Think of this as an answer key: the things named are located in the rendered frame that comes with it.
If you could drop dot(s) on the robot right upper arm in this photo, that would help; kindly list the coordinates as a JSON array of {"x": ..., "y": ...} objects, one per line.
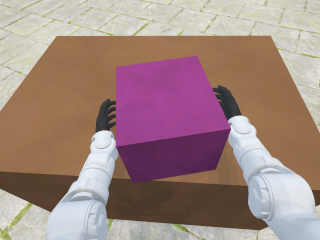
[{"x": 285, "y": 202}]

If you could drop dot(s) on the pedestal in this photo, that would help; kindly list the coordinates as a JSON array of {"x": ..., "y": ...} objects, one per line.
[{"x": 47, "y": 125}]

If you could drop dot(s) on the robot left hand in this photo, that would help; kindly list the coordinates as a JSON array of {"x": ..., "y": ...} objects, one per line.
[{"x": 102, "y": 121}]

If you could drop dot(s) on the robot left upper arm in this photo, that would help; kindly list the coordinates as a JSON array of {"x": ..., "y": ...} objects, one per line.
[{"x": 78, "y": 220}]

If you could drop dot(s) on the right robot forearm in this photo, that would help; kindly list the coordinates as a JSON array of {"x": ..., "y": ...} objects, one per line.
[{"x": 252, "y": 157}]

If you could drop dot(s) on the carton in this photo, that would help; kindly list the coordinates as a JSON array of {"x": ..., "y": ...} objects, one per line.
[{"x": 169, "y": 121}]

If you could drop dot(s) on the left robot forearm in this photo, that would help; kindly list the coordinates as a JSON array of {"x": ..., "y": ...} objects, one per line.
[{"x": 96, "y": 175}]

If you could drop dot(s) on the robot right hand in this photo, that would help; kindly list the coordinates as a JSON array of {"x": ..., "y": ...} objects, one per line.
[{"x": 228, "y": 103}]

